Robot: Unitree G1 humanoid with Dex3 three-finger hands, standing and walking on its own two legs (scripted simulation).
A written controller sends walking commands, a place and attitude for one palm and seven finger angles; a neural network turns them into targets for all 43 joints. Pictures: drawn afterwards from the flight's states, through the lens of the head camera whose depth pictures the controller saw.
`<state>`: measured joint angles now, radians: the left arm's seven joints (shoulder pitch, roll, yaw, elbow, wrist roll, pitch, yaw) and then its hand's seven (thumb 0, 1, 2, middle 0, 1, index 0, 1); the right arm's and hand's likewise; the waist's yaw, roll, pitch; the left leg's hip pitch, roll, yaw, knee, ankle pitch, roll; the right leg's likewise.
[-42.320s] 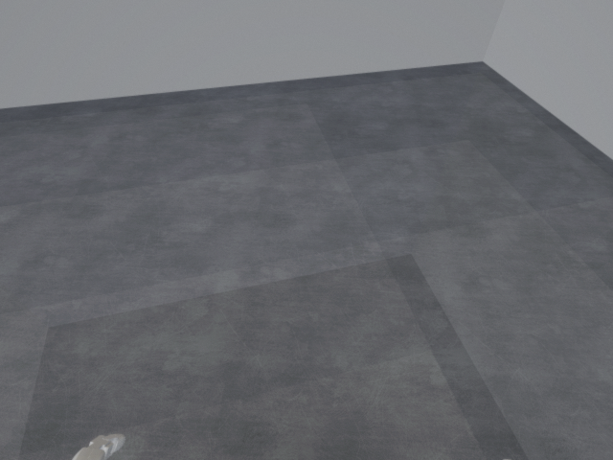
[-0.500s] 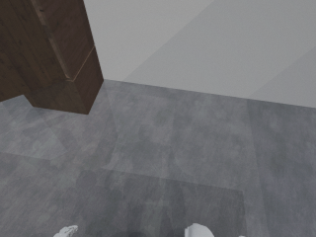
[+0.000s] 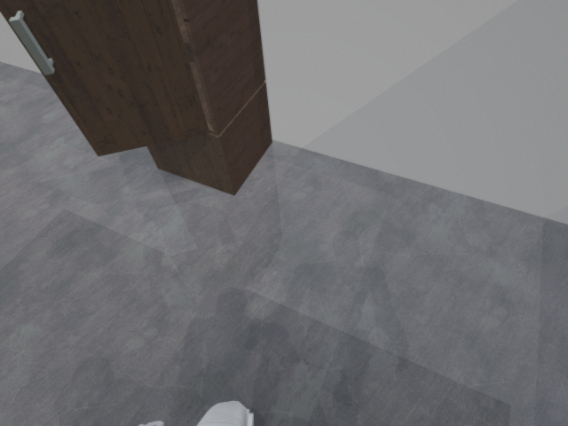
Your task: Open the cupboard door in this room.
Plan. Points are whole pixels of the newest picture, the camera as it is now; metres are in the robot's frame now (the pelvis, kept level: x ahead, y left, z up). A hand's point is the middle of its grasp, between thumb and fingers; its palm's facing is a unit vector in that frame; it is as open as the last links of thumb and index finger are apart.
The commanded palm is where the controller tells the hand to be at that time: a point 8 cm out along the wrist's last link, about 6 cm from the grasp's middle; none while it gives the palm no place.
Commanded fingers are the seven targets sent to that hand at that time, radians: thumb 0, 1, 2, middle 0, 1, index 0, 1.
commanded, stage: turn to face it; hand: left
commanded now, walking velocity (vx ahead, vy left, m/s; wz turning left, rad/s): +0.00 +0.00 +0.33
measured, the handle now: (34, 43) +0.97 +0.69 +0.04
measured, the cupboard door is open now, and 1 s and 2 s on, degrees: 40 40 40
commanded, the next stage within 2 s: take the last steps up to it in 0.16 s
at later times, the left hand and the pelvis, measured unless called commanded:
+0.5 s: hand out of the picture +0.04 +0.24 -0.17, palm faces +0.18 -0.96 -0.21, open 7.4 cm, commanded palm none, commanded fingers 0.00 0.90 0.90 -0.20 -0.30 -0.20 -0.30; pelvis +0.01 +0.04 +0.00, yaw +8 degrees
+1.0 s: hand out of the picture +0.00 +0.24 -0.18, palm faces +0.39 -0.91 -0.17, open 7.4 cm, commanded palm none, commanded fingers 0.00 0.90 0.90 -0.20 -0.30 -0.20 -0.30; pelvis +0.13 +0.12 -0.01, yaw +18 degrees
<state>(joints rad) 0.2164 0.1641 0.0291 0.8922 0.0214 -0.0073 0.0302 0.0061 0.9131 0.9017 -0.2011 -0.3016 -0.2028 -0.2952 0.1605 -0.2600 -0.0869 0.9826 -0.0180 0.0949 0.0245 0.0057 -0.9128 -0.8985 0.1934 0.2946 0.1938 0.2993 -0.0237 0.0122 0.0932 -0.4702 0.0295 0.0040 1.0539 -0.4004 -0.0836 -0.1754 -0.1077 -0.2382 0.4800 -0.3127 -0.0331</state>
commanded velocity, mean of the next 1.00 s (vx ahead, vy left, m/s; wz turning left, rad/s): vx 0.23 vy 0.11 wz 0.19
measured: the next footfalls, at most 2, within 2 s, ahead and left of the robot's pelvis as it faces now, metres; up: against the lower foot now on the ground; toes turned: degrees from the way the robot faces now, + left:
left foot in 0.18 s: +0.03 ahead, +0.14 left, +0.00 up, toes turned +10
right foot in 0.58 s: +0.09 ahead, -0.08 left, +0.00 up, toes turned +3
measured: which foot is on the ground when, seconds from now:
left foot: up 0.00-0.16, down 0.18-0.58, up 0.60-1.00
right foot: down 0.00-0.18, up 0.20-0.56, down 0.58-1.00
